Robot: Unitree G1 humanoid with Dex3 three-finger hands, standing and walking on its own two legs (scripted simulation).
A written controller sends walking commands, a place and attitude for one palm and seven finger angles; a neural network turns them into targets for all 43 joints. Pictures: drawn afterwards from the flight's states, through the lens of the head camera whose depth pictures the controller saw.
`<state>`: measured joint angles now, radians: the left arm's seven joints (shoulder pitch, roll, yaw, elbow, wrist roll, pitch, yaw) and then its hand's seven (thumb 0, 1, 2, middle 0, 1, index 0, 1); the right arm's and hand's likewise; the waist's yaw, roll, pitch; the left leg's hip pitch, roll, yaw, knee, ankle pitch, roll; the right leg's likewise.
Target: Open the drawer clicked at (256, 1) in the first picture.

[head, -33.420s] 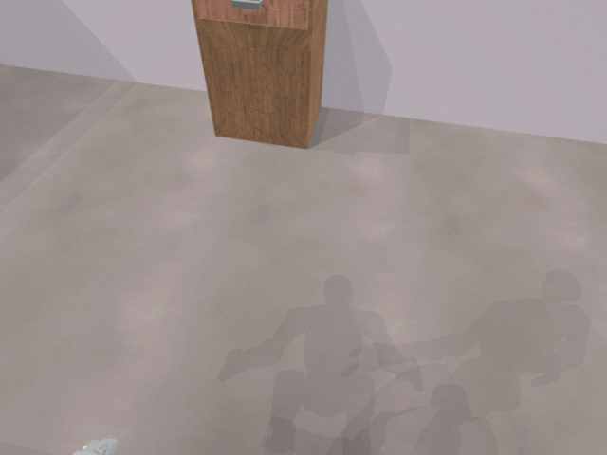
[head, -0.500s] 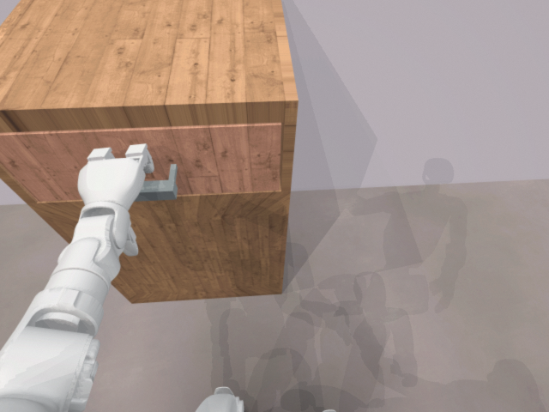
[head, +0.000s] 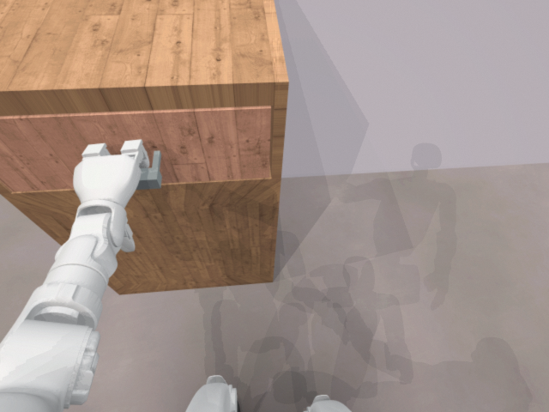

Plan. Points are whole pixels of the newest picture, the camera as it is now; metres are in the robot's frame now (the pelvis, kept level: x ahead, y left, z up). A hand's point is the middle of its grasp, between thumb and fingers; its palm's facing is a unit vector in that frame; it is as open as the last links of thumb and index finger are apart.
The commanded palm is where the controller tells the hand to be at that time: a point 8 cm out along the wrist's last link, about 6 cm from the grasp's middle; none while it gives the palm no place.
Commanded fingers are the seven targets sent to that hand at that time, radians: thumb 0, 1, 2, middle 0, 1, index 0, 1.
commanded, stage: lower the fingers behind the handle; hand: left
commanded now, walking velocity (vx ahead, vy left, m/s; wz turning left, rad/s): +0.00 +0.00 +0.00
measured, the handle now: (126, 169) +0.50 +0.24 +0.01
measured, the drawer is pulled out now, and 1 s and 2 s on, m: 0.00 0.00 0.06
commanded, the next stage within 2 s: close the thumb around the handle in 0.52 s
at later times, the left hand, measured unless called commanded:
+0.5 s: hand (125, 200) +0.45 +0.24 -0.01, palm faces -0.03 -0.04 -1.00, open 13.8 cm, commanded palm +0.43 +0.24 +0.05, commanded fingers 0.00 -0.50 0.30 -0.30 -1.20 -0.30 -1.20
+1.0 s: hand (124, 199) +0.45 +0.24 -0.01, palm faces -0.03 -0.03 -1.00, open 9.8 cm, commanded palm +0.43 +0.24 +0.05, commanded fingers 0.00 0.62 0.78 -0.38 -1.32 -0.38 -1.32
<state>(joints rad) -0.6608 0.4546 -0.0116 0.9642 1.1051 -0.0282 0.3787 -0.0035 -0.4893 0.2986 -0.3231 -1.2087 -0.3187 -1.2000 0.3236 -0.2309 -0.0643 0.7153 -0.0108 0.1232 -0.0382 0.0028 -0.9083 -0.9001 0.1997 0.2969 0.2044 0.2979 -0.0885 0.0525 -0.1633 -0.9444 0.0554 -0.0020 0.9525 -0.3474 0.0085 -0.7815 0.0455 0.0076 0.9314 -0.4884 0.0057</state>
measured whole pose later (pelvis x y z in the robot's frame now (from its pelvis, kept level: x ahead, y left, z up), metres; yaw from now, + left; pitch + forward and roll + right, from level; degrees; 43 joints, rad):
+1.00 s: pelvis +0.00 +0.01 +0.00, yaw -1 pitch +20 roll -3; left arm -0.64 0.45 0.00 0.95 1.11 -0.04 0.40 0.00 0.10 0.55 -0.34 -1.25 -0.36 -1.26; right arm 0.31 -0.23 -0.06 0.71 -0.01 0.15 -0.03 0.00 -0.91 -0.90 0.20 0.30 0.20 0.30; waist -0.09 0.05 -0.17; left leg -0.97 0.06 0.00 0.98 -0.37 0.02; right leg -0.80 0.05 0.02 0.95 -0.50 0.01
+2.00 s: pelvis +0.02 +0.00 +0.01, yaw +0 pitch +16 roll -2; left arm -0.26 0.37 -0.06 0.60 1.08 0.02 0.43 0.00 0.68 0.79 -0.31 -1.35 -0.41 -1.35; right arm 0.21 -0.22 -0.06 0.66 -0.01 0.13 -0.04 0.00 -0.91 -0.90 0.20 0.30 0.20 0.30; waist -0.04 0.05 -0.17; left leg -0.82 0.05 0.01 0.92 -0.39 0.01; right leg -0.65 0.04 0.02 0.89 -0.51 0.01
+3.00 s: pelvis +0.01 -0.01 +0.00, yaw +1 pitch +12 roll -1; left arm 0.20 0.36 -0.07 0.19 1.07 0.01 0.45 0.02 0.66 0.80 -0.31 -1.34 -0.42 -1.35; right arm 0.13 -0.22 -0.04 0.61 -0.03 0.11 -0.03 0.01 -0.91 -0.90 0.20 0.30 0.20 0.30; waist 0.01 0.06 -0.15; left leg -0.77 0.05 0.00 0.95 -0.39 -0.01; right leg -0.61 0.04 0.01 0.94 -0.54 -0.01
